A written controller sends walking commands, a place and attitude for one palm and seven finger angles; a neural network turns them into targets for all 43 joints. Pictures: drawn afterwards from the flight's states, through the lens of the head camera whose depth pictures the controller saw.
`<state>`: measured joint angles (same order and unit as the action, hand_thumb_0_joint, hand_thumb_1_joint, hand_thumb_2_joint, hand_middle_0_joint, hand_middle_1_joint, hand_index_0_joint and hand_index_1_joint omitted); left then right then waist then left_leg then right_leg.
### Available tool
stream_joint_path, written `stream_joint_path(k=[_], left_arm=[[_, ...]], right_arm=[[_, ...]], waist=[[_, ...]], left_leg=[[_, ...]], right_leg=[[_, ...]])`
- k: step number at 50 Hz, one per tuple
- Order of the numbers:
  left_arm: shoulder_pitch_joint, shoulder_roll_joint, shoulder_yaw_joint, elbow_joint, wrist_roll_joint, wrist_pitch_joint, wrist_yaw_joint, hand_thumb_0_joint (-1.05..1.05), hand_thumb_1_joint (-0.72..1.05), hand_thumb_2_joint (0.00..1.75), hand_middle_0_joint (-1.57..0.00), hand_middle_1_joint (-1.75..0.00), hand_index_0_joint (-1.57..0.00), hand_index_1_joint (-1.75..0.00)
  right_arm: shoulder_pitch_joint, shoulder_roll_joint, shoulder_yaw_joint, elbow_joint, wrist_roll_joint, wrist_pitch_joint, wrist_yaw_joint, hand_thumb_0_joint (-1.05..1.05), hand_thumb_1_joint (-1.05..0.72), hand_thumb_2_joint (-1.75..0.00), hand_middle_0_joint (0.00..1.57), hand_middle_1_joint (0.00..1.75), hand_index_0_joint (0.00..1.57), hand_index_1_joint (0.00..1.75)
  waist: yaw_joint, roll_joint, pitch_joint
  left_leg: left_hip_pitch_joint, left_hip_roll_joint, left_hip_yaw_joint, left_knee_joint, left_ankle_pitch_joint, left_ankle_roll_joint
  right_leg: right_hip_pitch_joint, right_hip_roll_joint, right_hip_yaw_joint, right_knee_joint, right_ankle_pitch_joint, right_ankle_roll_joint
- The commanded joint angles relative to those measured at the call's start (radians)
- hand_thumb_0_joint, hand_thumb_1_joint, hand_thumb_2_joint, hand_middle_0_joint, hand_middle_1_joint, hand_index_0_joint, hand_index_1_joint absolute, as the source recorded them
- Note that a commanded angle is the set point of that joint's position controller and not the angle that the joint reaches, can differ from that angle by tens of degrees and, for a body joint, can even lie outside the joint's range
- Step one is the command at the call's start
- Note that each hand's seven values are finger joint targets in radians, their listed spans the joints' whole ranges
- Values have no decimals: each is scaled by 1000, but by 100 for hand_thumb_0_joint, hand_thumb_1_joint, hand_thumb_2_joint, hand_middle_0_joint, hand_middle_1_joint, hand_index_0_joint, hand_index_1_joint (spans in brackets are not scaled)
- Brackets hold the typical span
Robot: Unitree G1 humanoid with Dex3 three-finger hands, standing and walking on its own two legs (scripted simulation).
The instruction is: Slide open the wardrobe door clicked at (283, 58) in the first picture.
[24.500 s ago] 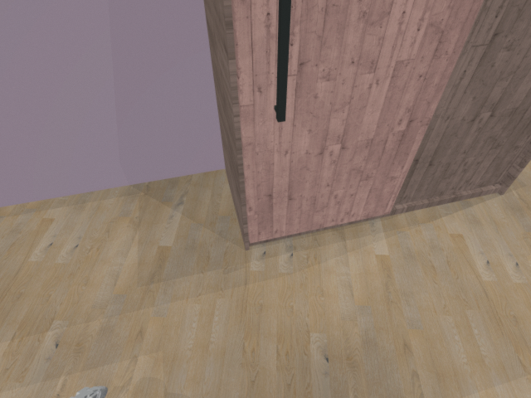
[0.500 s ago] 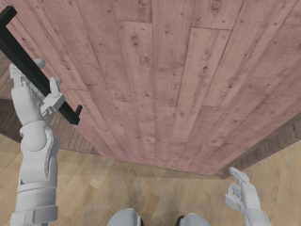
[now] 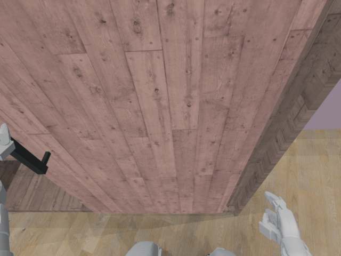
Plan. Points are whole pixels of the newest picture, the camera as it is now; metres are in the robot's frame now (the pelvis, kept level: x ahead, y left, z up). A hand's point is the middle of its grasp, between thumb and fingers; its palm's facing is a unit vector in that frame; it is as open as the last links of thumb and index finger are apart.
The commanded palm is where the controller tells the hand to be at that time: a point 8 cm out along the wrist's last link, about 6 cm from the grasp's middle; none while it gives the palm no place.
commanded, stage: stop walking and hold the door there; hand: left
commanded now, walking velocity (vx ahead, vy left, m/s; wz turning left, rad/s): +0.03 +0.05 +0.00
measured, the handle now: (3, 128) +0.33 +0.40 +0.13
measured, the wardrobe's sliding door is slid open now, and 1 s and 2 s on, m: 0.60 0.60 0.60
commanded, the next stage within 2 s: none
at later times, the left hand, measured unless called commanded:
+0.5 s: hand (6, 142) +0.29 +0.36 +0.14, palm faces +0.62 -0.74 -0.27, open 6.7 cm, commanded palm +0.25 +0.36 +0.12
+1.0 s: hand (4, 142) +0.29 +0.36 +0.14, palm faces +0.59 -0.75 -0.29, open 6.7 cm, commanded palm +0.24 +0.37 +0.12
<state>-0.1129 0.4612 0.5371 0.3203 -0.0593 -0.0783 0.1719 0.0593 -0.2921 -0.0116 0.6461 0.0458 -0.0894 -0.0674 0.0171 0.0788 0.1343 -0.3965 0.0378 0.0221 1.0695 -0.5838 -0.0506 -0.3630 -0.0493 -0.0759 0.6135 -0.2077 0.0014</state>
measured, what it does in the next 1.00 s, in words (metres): steps on the spot: left foot, then right foot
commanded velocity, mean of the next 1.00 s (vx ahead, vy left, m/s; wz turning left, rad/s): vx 0.02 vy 0.00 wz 0.02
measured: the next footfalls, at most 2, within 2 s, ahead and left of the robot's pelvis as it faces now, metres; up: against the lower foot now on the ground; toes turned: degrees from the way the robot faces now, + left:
left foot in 0.12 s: +0.06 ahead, +0.12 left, +0.00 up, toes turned +4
right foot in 0.42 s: -0.02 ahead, -0.11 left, +0.00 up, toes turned -6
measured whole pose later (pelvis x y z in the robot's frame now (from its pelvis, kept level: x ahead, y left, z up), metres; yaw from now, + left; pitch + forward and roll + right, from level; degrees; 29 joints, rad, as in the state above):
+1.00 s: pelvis -0.05 +0.02 +0.01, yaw -4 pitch -1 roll -1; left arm -0.29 0.50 0.43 0.69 -0.05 -0.14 0.17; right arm 0.29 -0.29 0.00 0.74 0.05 -0.07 -0.10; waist 0.01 0.07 -0.03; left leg -0.32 0.06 0.12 0.49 -0.17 0.02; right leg -0.21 -0.01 -0.04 0.48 -0.26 0.01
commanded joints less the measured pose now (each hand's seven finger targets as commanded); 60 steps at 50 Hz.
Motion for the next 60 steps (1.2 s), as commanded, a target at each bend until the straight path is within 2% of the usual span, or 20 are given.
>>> stream_joint_path(k=[1,3,4,5,6,7,8,11,16,22,24,25,33,36,46,51,56,58,59,60], left_arm=[[-181,289,38,-192,32,-84,14,0,90,90,-45,-140,-45,-140],[-252,263,-7,-234,33,-93,13,0,90,90,-45,-140,-45,-140],[-273,243,-36,-259,33,-101,12,0,90,90,-45,-140,-45,-140],[-284,241,-59,-309,25,-118,10,0,90,90,-45,-140,-45,-140],[-277,185,-114,-327,33,-124,7,0,90,90,-45,-140,-45,-140],[-252,174,-128,-296,31,-113,5,0,90,90,-45,-140,-45,-140],[-288,126,-180,-275,39,-102,-5,0,90,90,-45,-140,-45,-140],[-300,177,-161,-276,51,-86,-3,0,90,90,-45,-140,-45,-140],[-269,180,-182,-226,37,-48,-21,0,90,90,-45,-140,-45,-140],[-266,294,-77,-103,43,-51,-13,0,90,90,-45,-140,-45,-140],[-294,279,-84,-50,34,-52,-14,0,90,90,-45,-140,-45,-140],[-293,289,-84,6,28,-46,-14,0,90,90,-45,-140,-45,-140],[-402,280,-121,162,42,-75,-16,0,90,90,-45,-140,-45,-140],[-420,256,-152,149,42,-89,-19,0,90,90,-45,-140,-45,-140],[-416,256,-151,211,44,-103,-31,0,90,90,-45,-140,-45,-140],[-426,260,-158,215,46,-110,-28,0,90,90,-45,-140,-45,-140],[-451,263,-143,179,43,-121,-29,0,90,90,-45,-140,-45,-140],[-443,282,-109,159,49,-122,-25,0,90,90,-45,-140,-45,-140],[-437,311,-81,152,49,-126,-22,0,90,90,-45,-140,-45,-140],[-444,306,-101,112,46,-134,-25,0,90,90,-45,-140,-45,-140]], right_arm=[[-1,-77,-14,-108,-4,-17,-32,0,-90,-90,20,30,20,30],[20,-85,-17,-95,-9,-23,-30,0,-90,-90,20,30,20,30],[34,-96,-23,-94,-11,-24,-29,0,-90,-90,20,30,20,30],[21,-132,-40,-103,-13,-21,-36,0,-90,-90,20,30,20,30],[39,-139,-31,-126,-13,-21,-30,0,-90,-90,20,30,20,30],[51,-121,-30,-132,-10,-24,-21,0,-90,-90,20,30,20,30],[42,-88,-20,-117,-9,-35,-20,0,-90,-90,20,30,20,30],[79,-104,-30,-92,-18,-56,-17,0,-90,-90,20,30,20,30],[136,-119,-20,-87,-24,-68,-13,0,-90,-90,20,30,20,30],[127,-120,-14,-77,-32,-64,-26,0,-90,-90,20,30,20,30],[145,-123,-25,-64,-16,-56,-32,0,-90,-90,20,30,20,30],[140,-121,-25,-55,-11,-51,-39,0,-90,-90,20,30,20,30],[133,-140,-27,-57,-9,-26,-47,0,-90,-90,20,30,20,30],[138,-143,-27,-59,-5,-31,-52,0,-90,-90,20,30,20,30],[159,-144,-35,-44,-2,-32,-51,0,-90,-90,20,30,20,30],[142,-140,-46,-50,-2,0,-41,0,-90,-90,20,30,20,30],[113,-131,-50,-55,0,17,-32,0,-90,-90,20,30,20,30],[99,-125,-46,-51,-4,17,-37,0,-90,-90,20,30,20,30],[91,-128,-46,-49,-5,22,-43,0,-90,-90,20,30,20,30],[73,-141,-53,-54,-3,30,-50,0,-90,-90,20,30,20,30]], waist=[[-16,-273,-414],[-28,-217,-386],[-40,-123,-369],[-40,89,-305],[-15,281,-285],[-14,263,-270],[-39,245,-221],[-23,160,-257],[-42,174,-320],[-44,100,-352],[-37,-54,-391],[-40,-67,-379],[-47,6,-208],[-43,70,-234],[-41,-32,-287],[-37,-109,-264],[-20,-251,-238],[-24,-251,-259],[-21,-220,-271],[-17,-115,-274]], left_leg=[[98,-2,-7,-205,105,28],[194,-8,11,-396,229,33],[270,2,16,-539,325,33],[268,100,-76,-662,298,56],[169,266,-298,-823,274,137],[49,319,-382,-918,106,190],[37,307,-382,-948,44,180],[217,247,-226,-832,358,155],[389,214,-137,-752,708,114],[251,142,-19,-668,607,46],[255,122,1,-598,585,48],[255,114,11,-599,557,51],[185,121,-49,-699,214,66],[190,145,-88,-776,169,75],[249,120,-18,-667,403,66],[188,68,6,-510,483,53],[31,23,-44,-387,222,35],[87,32,-23,-497,336,33],[139,40,-1,-550,530,33],[195,88,-13,-590,713,49]], right_leg=[[209,-260,188,-163,535,-123],[111,-222,170,-195,249,-99],[50,-184,148,-170,77,-77],[-12,-99,100,-74,-98,-45],[-21,16,23,82,-241,-1],[35,78,53,251,-294,-5],[-6,59,91,348,-255,-9],[-38,32,68,255,-181,9],[32,64,8,-29,-157,13],[211,-26,68,-196,213,-16],[203,-49,117,-196,271,-27],[186,-63,126,-210,280,-29],[-2,-36,128,-279,-187,-30],[39,-3,87,-215,-143,-17],[56,-37,125,-239,4,-18],[61,-181,226,-252,163,-57],[165,-355,277,-198,456,-123],[168,-323,192,-106,525,-82],[147,-279,140,-63,513,-50],[115,-212,88,-19,431,-13]])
